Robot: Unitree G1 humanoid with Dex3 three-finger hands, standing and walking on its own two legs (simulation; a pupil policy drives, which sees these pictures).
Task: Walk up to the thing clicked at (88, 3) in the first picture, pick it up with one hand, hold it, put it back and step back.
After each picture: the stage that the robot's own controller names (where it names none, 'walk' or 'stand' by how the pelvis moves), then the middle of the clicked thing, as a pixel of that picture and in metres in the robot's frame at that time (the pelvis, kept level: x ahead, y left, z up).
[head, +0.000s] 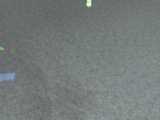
stand; (88, 1) +2.22 -0.07 -0.72
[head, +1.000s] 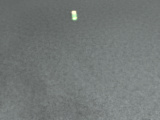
walk; (74, 15) +2.07 +0.23 -0.70
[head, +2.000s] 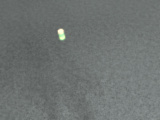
walk; (61, 34) +1.41 +0.39 -0.71
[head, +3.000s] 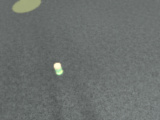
walk; (58, 68) +0.92 +0.36 -0.72
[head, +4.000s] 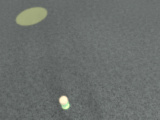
walk; (64, 102) +0.57 +0.26 -0.71
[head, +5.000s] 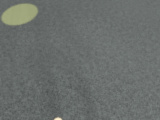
stand; out of the picture +0.34 +0.22 -0.69
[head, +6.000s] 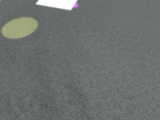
stand; out of the picture +0.28 +0.21 -0.72
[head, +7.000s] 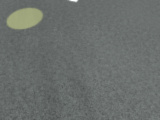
stand; out of the picture +0.31 +0.20 -0.72
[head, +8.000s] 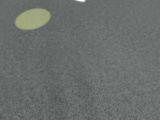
stand; out of the picture +0.31 +0.18 -0.72
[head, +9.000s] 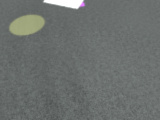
stand; out of the picture +0.31 +0.18 -0.73
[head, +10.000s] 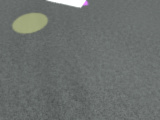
stand; out of the picture +0.32 +0.17 -0.73
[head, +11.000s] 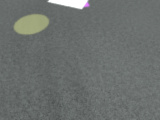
stand; out of the picture +0.32 +0.17 -0.73
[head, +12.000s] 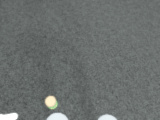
go down; (51, 102) +0.35 +0.19 -0.58
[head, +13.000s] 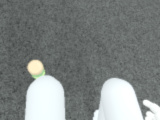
go down; (36, 70) +0.40 +0.23 -0.31
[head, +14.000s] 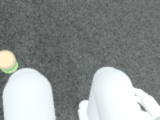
close in; (7, 62) +0.38 +0.25 -0.25
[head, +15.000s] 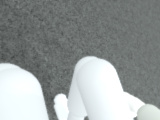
close; out of the picture +0.37 +0.27 -0.21
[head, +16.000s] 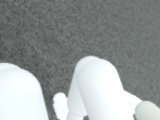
lift; out of the picture +0.36 +0.28 -0.22
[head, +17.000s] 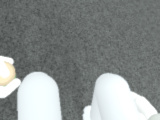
lift; (3, 76) +0.30 +0.27 -0.09
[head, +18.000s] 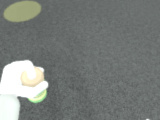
lift; (34, 85) +0.32 +0.17 +0.03
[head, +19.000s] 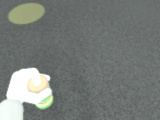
hold; (41, 92) +0.30 +0.17 -0.01
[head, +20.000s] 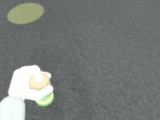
hold; (42, 89) +0.31 +0.17 -0.01
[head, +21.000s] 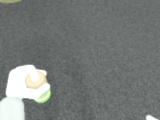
crouch; (38, 87) +0.33 +0.17 -0.05
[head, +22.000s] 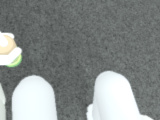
lower; (8, 52) +0.42 +0.24 -0.11
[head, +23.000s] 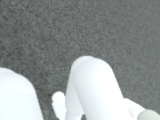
lower; out of the picture +0.39 +0.29 -0.22
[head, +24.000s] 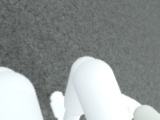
lower; out of the picture +0.38 +0.30 -0.22
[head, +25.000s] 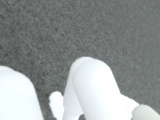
lower; out of the picture +0.38 +0.30 -0.23
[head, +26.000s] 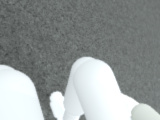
lower; out of the picture +0.38 +0.30 -0.22
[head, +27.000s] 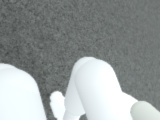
open; out of the picture +0.36 +0.28 -0.22
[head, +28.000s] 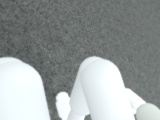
stand; out of the picture +0.37 +0.27 -0.22
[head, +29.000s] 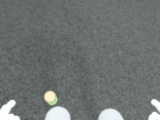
stand; (51, 98) +0.36 +0.20 -0.54
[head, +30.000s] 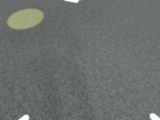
stand; out of the picture +0.33 +0.19 -0.66
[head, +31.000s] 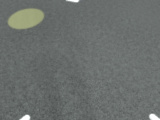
stand; out of the picture +0.34 +0.19 -0.67
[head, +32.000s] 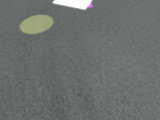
stand; out of the picture +0.37 +0.17 -0.72
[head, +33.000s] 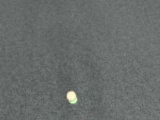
walk; (72, 97) +0.43 +0.16 -0.70
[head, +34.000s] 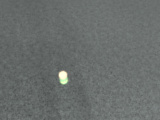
walk; (63, 77) +0.68 +0.14 -0.70
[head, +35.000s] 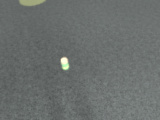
stand; (64, 63) +0.95 +0.28 -0.70
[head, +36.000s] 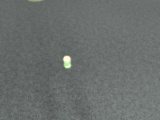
stand; (67, 62) +0.97 +0.18 -0.72
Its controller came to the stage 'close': yes
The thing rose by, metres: 0.70
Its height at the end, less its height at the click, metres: +0.00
